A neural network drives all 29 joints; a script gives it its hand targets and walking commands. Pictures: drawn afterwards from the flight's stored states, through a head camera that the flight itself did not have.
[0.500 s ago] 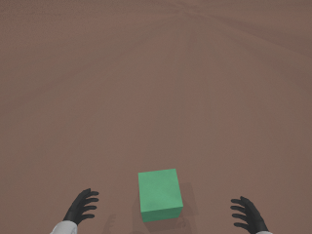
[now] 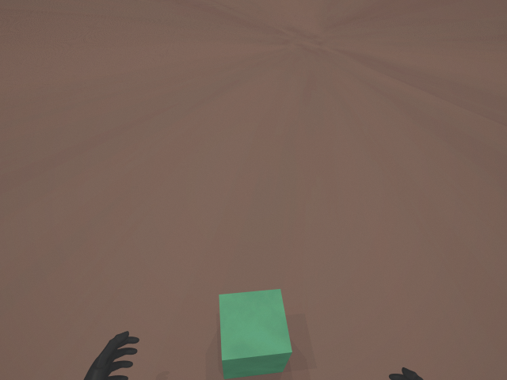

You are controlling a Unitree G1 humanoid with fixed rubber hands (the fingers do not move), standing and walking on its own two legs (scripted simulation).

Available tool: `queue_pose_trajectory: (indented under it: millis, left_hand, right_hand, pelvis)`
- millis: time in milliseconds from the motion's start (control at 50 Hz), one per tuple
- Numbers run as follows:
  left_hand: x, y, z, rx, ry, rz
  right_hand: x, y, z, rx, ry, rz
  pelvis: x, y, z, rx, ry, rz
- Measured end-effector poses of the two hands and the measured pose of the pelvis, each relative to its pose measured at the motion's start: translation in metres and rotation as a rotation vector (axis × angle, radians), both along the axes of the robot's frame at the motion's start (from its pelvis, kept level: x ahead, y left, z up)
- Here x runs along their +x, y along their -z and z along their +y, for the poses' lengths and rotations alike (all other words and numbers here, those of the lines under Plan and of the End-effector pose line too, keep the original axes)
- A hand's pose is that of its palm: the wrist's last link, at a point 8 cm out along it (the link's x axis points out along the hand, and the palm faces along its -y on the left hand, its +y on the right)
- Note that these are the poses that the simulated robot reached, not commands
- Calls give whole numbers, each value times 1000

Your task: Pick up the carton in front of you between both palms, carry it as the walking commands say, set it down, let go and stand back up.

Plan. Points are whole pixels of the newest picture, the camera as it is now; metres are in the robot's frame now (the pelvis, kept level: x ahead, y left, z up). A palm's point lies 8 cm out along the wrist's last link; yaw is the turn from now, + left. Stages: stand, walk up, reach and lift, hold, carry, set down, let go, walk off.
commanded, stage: stand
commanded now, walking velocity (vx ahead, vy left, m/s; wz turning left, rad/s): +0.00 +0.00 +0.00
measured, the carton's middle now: (251, 334) +0.40 +0.00 -0.64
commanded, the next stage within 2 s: none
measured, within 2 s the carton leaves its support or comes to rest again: neither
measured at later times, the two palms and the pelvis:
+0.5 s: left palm out of the picture +0.08 +0.28 -0.13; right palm out of the picture +0.11 -0.23 -0.11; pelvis +0.04 +0.02 -0.01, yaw +2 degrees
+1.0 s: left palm out of the picture -0.01 +0.27 -0.15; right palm out of the picture +0.03 -0.22 -0.13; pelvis +0.02 +0.02 +0.00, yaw +3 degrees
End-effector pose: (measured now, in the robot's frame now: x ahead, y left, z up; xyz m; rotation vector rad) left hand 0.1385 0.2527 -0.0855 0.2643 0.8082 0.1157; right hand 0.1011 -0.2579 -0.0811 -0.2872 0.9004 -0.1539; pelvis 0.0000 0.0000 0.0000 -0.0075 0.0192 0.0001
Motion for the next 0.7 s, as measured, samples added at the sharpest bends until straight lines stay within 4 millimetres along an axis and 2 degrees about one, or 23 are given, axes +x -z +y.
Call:
queue_pose_trajectory:
  millis: [60, 140, 280, 380, 520, 700]
  left_hand:
    - [-8, 12, 4, -10, -15, 40]
    - [-15, 22, 9, -15, -39, 89]
    - [-24, 33, 20, -10, -85, 157]
    - [-35, 38, 26, -6, -114, 210]
    - [-58, 46, 31, -3, -144, 299]
    - [-94, 54, 31, -14, -173, 415]
  right_hand:
    - [-4, 5, -2, -12, 6, 39]
    - [2, 10, 3, -12, 7, 59]
    - [19, 20, 20, 12, -2, 70]
    - [22, 26, 28, 21, -1, 94]
    - [11, 31, 30, 15, 11, 152]
    - [-17, 37, 30, 8, 28, 245]
  pelvis:
    - [9, 1, 2, -2, -7, 22]
    - [20, 3, 6, -3, -15, 39]
    - [34, 7, 13, -5, -26, 49]
    - [39, 8, 17, -5, -33, 46]
    - [40, 8, 20, -7, -41, 36]
    - [35, 6, 22, -9, -48, 13]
